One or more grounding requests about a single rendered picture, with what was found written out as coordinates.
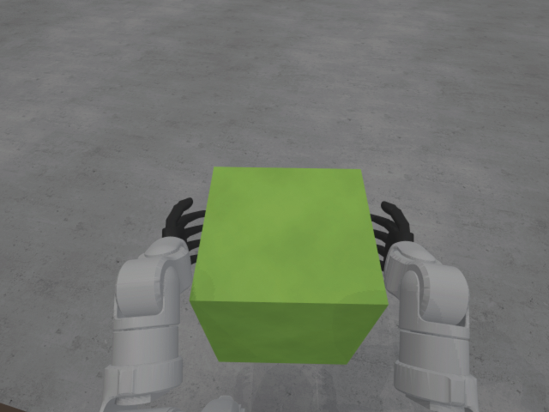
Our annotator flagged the carton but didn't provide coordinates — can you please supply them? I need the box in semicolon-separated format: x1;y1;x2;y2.
190;167;389;365

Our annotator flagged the right robot forearm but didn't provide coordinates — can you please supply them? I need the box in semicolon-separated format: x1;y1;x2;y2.
383;241;480;412

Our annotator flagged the left robot forearm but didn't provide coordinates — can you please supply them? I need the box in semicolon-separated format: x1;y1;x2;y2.
100;237;193;412

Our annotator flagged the left robot hand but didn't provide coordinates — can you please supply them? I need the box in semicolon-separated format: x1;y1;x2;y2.
162;197;206;264

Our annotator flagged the right robot hand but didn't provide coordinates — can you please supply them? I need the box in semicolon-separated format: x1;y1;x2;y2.
370;201;413;271

